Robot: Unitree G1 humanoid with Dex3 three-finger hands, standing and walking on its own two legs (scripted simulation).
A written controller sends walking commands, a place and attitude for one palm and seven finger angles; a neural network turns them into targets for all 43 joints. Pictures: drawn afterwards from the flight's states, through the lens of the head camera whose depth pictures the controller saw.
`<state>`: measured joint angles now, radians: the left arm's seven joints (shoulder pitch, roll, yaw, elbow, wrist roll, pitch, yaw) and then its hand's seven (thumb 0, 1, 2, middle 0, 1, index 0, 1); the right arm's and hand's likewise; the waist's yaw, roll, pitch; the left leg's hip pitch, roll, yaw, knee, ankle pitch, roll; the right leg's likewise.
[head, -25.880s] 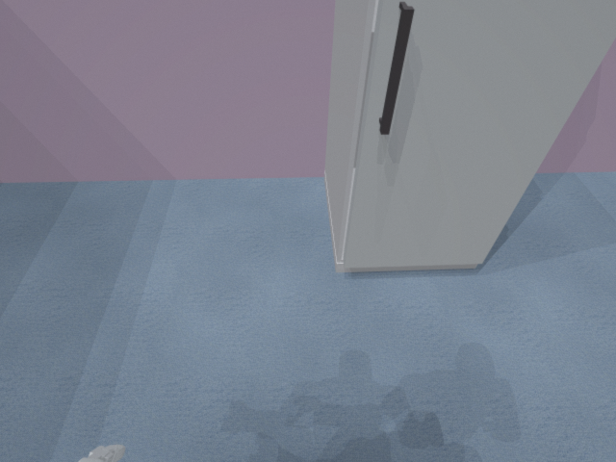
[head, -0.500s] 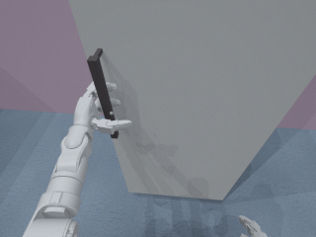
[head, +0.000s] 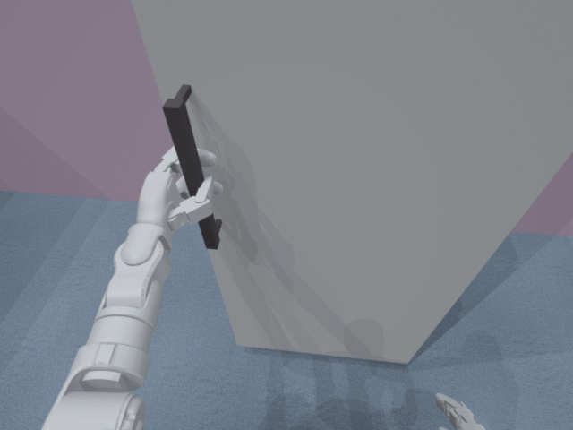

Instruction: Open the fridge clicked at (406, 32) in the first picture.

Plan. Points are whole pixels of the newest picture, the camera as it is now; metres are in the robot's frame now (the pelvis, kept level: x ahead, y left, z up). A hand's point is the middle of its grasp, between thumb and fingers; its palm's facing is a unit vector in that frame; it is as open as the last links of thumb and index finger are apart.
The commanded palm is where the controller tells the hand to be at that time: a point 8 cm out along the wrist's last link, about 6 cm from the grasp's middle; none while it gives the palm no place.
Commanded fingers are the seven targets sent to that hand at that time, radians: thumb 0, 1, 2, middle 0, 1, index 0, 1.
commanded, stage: grip the handle and tug to test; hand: left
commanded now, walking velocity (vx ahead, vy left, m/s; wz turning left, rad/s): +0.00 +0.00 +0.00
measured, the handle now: (201, 179) +0.45 +0.15 +0.11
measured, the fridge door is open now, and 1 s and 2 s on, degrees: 0 1 28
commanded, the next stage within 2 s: pull the door a little, standing still in 0.60 s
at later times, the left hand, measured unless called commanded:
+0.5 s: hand (207, 203) +0.39 +0.13 +0.12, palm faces -0.03 -1.00 -0.02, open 5.7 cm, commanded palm +0.34 +0.17 +0.12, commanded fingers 0.00 0.90 0.90 -0.45 -1.40 -0.45 -1.40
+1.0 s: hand (203, 207) +0.38 +0.13 +0.12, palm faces -0.07 -1.00 -0.02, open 5.9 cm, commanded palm +0.32 +0.19 +0.12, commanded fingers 0.00 0.90 0.90 -0.45 -1.40 -0.45 -1.40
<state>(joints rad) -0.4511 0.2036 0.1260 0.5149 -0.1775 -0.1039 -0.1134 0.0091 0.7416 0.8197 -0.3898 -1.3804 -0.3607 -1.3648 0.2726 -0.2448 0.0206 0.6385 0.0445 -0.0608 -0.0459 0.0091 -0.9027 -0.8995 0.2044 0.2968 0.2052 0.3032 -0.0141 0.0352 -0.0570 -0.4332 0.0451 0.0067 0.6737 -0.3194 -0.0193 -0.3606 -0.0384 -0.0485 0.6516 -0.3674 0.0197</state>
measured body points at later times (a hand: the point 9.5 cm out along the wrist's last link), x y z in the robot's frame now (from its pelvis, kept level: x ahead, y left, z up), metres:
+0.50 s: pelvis +0.01 +0.00 +0.00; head +0.02 -0.01 +0.45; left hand +0.38 +0.19 +0.13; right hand +0.14 -0.24 -0.10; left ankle +0.01 +0.13 -0.72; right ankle -0.02 -0.13 -0.72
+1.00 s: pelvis +0.05 +0.00 +0.01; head +0.05 -0.01 +0.46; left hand +0.38 +0.19 +0.13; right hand +0.20 -0.24 -0.08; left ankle +0.01 +0.13 -0.72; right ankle -0.02 -0.13 -0.72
